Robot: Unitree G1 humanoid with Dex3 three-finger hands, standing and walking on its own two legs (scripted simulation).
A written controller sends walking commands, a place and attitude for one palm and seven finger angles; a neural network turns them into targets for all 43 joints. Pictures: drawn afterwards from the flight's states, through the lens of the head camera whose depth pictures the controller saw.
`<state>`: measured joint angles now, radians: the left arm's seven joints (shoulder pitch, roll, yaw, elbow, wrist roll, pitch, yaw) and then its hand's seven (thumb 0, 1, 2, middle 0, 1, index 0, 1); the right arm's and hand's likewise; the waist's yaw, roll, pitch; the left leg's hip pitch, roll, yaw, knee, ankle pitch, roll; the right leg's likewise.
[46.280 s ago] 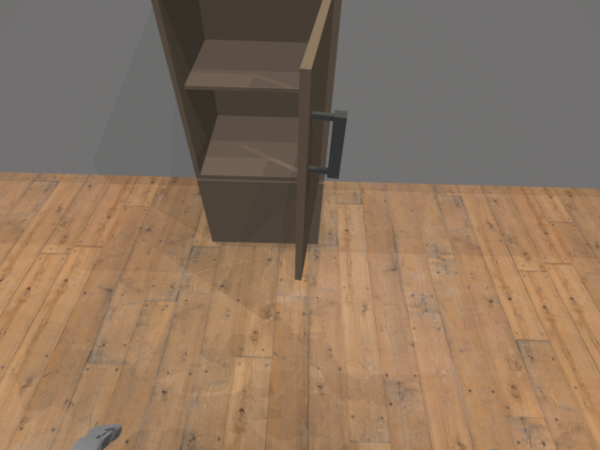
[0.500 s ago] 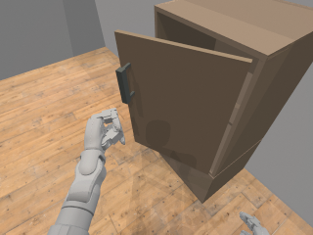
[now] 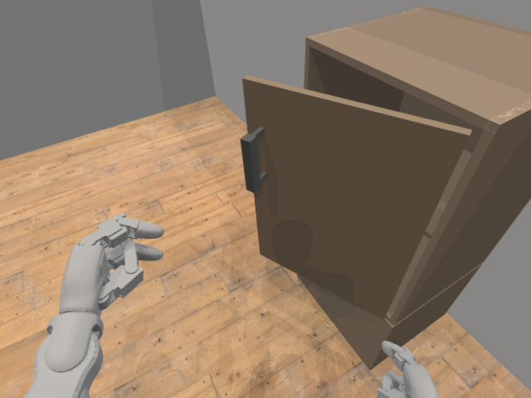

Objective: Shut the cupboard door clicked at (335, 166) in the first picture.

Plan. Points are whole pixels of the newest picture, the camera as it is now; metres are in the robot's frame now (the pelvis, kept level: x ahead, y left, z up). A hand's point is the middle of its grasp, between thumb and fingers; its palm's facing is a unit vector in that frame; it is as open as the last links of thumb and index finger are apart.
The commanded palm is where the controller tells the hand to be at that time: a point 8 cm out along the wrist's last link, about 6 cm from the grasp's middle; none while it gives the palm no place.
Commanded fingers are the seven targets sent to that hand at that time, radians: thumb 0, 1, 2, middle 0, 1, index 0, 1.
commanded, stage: draw the hand back to the body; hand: left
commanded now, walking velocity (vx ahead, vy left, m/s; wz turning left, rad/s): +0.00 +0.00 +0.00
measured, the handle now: (256, 159) +0.59 +0.09 +0.04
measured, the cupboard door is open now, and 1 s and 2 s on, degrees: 26 26 26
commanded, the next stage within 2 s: step back with the hand held close in 0.64 s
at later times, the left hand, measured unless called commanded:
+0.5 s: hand (51, 302) +0.18 +0.27 +0.15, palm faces +0.47 -0.80 -0.36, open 7.3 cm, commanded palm +0.13 +0.30 +0.17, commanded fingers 0.00 0.90 0.90 -0.20 -0.30 -0.20 -0.30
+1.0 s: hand (72, 291) +0.19 +0.25 +0.15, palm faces +0.39 -0.80 -0.45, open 7.5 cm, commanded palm +0.13 +0.29 +0.17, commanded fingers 0.00 0.90 0.90 -0.20 -0.30 -0.20 -0.30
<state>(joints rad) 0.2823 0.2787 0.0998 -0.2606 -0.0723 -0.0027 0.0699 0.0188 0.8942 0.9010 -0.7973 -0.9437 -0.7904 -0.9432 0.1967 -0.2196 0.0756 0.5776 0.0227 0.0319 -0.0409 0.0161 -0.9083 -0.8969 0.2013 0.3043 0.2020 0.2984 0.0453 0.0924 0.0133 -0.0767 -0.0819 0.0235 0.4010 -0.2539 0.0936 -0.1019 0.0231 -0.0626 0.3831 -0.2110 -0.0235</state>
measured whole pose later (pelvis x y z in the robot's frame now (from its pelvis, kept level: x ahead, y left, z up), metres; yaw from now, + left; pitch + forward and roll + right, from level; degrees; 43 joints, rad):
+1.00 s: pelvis -0.01 +0.00 -0.01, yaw +0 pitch +0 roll -1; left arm 0.54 0.37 0.37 -0.43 -0.08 -0.15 0.11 0.02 0.89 0.90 -0.21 -0.30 -0.20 -0.30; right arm 0.20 -0.27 -0.01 0.59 0.02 -0.01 -0.06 0.02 -0.91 -0.90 0.20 0.30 0.20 0.30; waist 0.01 0.07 -0.01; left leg -0.24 -0.07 0.03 0.53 -0.29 0.09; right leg -0.26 0.03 -0.06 0.50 -0.24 -0.03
